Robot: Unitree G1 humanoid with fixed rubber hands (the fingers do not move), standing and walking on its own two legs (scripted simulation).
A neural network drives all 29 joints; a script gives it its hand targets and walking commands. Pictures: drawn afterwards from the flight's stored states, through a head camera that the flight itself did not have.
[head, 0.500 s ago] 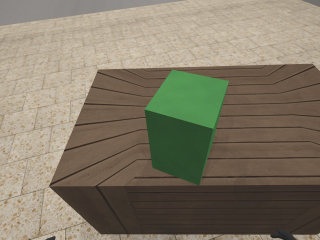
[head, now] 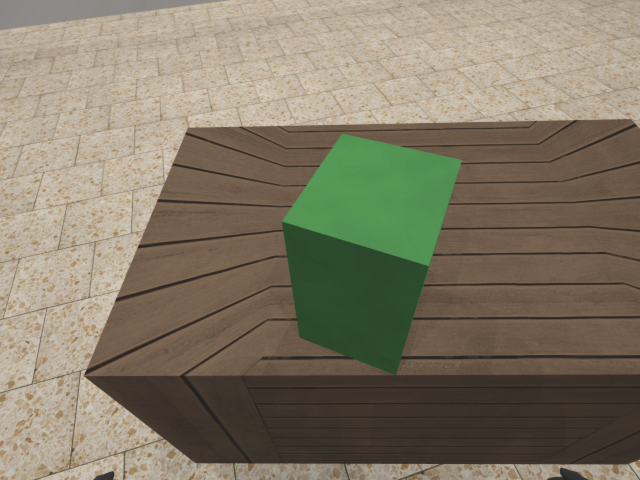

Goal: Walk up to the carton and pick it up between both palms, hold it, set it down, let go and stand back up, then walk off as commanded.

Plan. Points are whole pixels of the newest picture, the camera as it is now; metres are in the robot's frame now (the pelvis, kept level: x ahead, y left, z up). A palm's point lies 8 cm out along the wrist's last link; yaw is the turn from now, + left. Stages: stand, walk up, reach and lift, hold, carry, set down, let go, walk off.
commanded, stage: walk up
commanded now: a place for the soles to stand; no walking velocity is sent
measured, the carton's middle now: (370, 260) +0.42 -0.05 +0.03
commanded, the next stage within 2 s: reach and lift in 0.94 s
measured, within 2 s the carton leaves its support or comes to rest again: neither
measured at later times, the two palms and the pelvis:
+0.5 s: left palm out of the picture +0.11 +0.31 -0.06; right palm out of the picture +0.11 -0.31 -0.08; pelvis +0.01 +0.00 +0.00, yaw +0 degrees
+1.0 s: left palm out of the picture +0.11 +0.31 -0.06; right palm out of the picture +0.11 -0.31 -0.08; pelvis +0.01 +0.00 +0.00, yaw +0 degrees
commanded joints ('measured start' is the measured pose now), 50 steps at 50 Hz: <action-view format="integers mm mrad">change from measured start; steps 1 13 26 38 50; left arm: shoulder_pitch -15 26 -30 -64 -351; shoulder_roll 248 191 250 240 60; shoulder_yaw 100 78 85 93 99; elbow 21 23 37 27 -152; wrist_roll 4 -15 -9 -7 36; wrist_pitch -49 -37 -35 -34 310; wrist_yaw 17 11 11 7 19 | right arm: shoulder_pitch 3 -50 -44 -17 -291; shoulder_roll -173 -197 -140 -154 -80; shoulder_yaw -71 -76 -59 -62 -251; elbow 1 2 3 24 292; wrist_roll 1 2 6 -4 -163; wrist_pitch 3 -16 -9 -8 -260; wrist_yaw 1 -7 -8 4 33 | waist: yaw -16 35 -12 -25 -63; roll -90 -16 -58 -61 -39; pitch -53 -140 -101 -55 18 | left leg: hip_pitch -120 -4 23 8 -251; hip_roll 39 111 30 7 56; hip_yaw -39 -141 -53 -27 84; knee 69 -103 -36 -84 -119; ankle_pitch -221 136 80 -36 -196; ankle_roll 2 67 44 33 11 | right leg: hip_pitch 109 151 52 39 111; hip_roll -280 -64 -212 -198 85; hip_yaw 388 107 249 237 6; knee -293 -133 -158 -232 -1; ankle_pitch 40 3 154 -32 -105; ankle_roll -193 -67 -135 -129 -22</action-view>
